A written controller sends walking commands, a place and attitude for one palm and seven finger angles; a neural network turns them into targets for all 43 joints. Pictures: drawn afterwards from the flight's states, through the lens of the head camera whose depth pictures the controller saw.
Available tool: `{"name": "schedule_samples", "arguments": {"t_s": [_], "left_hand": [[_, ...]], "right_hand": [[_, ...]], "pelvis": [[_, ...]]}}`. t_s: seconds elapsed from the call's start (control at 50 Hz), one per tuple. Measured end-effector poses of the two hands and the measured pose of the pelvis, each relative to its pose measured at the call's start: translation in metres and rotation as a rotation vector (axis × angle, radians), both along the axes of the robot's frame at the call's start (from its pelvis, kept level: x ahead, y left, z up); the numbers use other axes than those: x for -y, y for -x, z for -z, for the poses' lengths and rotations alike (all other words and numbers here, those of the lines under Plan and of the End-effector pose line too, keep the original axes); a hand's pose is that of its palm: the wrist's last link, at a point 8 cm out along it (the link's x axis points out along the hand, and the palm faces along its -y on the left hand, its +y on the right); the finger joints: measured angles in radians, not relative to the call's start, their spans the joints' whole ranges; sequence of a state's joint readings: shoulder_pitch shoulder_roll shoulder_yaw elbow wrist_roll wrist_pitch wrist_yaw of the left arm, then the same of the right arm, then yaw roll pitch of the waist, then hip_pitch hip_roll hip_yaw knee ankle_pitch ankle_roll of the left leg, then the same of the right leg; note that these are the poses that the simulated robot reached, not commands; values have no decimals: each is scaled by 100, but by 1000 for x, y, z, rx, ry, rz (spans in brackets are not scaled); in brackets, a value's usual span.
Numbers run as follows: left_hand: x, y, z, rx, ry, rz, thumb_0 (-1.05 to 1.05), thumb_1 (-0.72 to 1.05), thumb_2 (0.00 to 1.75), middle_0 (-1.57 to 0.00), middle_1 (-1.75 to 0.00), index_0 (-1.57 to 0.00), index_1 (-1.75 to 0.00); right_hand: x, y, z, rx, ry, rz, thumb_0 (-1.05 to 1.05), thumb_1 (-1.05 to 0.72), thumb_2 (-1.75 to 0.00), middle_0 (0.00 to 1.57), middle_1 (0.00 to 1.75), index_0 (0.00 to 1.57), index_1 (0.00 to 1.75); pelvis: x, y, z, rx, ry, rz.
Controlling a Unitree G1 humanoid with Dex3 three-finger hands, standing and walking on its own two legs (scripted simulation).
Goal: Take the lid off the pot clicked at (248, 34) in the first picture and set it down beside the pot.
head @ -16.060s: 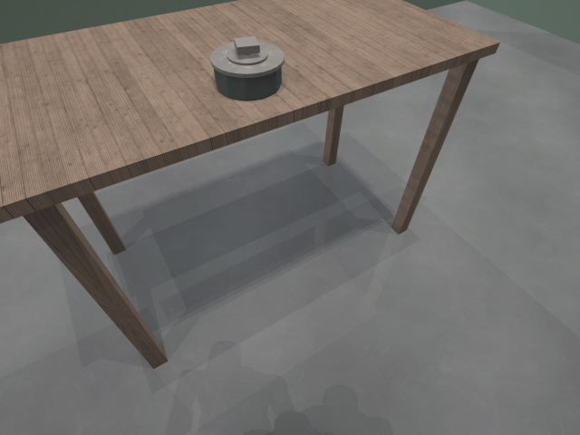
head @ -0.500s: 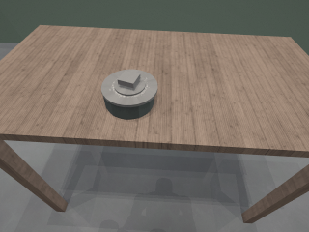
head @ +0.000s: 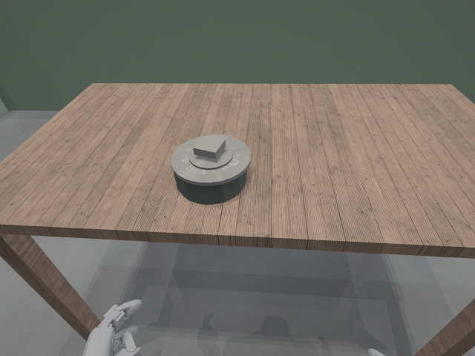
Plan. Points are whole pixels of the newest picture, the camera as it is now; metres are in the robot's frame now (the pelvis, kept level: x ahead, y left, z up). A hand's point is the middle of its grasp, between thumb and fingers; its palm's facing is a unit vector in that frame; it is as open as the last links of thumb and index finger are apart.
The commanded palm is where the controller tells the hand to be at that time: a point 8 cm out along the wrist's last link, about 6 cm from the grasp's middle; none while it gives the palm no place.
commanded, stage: lift the closed hand beside the body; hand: left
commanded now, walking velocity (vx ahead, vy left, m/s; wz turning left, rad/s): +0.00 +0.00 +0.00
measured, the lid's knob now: (209, 146) +0.46 +0.07 +0.16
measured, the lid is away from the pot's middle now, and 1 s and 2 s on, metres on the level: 0.00 0.00 0.00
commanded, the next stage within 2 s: raise the hand higher, near the body in 0.40 s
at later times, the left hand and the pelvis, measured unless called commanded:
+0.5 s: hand (81, 322) +0.15 +0.21 +0.11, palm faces +0.37 -0.83 -0.42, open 3.1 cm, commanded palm +0.09 +0.24 +0.15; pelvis +0.01 -0.03 +0.00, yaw +2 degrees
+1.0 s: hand (62, 276) +0.16 +0.21 +0.19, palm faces +0.39 -0.81 -0.45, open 3.1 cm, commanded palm +0.11 +0.25 +0.20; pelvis +0.01 -0.02 +0.00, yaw +0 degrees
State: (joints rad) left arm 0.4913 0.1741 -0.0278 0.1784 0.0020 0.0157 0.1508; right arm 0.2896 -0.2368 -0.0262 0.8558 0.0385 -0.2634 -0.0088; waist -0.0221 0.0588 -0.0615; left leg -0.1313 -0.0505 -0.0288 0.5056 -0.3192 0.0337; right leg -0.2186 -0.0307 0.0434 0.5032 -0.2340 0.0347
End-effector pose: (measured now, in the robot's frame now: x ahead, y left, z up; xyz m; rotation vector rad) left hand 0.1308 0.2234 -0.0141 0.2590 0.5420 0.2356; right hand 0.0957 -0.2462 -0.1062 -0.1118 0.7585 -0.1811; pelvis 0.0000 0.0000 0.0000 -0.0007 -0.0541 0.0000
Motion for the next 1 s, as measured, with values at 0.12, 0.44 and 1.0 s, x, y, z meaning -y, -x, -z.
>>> {"name": "schedule_samples", "arguments": {"t_s": [0.12,0.44,1.0], "left_hand": [[6,17,-30,146,20,24,2,92,90,-58,-72,-59,-73],[-18,30,-130,424,-214,-65,2,90,90,-120,-139,-120,-139],[-22,6,-218,774,-392,78,2,89,90,-130,-150,-131,-150]], "right_hand": [[0,-94,-71,340,35,-74,2,-92,-90,19,30,20,30],[-39,-133,-61,315,-13,-260,1,-91,-90,20,30,20,30],[-15,-112,-59,307,33,-154,1,-91,-90,20,30,20,30]], "pelvis": [[15,0,2,-3,-1,13],[29,-11,2,-12,14,-39],[20,-7,0,7,10,-4]]}}
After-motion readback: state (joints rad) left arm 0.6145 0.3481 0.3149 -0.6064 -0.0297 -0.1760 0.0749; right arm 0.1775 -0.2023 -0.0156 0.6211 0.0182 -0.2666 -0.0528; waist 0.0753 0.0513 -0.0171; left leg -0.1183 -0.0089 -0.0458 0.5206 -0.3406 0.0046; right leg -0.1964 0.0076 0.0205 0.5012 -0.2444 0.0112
